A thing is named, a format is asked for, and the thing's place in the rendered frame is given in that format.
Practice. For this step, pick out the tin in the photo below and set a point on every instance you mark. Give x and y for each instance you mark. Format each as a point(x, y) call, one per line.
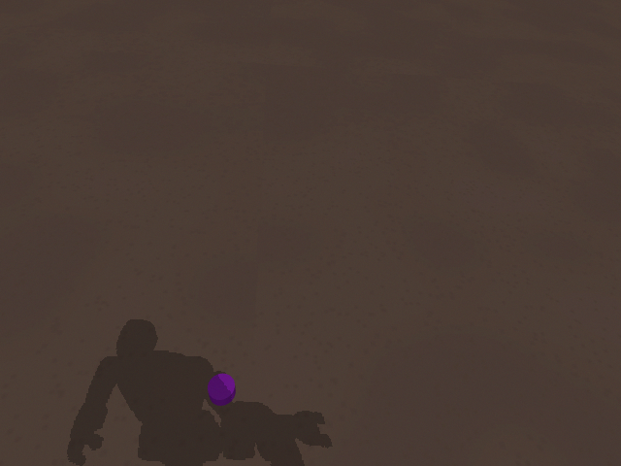
point(221, 389)

